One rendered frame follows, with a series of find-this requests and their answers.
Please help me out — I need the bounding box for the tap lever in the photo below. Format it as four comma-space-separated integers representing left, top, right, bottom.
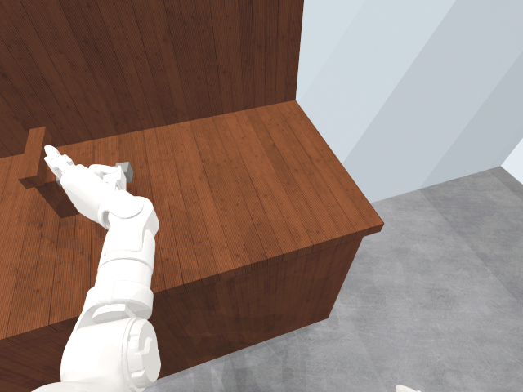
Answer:
56, 162, 133, 187

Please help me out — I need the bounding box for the robot left hand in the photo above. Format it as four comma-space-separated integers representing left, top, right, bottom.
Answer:
44, 145, 126, 224

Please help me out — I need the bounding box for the left robot forearm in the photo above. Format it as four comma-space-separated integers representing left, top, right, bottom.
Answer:
60, 189, 159, 381

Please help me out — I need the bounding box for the counter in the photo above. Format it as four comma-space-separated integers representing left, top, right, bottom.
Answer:
0, 0, 384, 392

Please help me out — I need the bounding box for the left robot upper arm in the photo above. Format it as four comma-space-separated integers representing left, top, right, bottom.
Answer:
31, 317, 161, 392

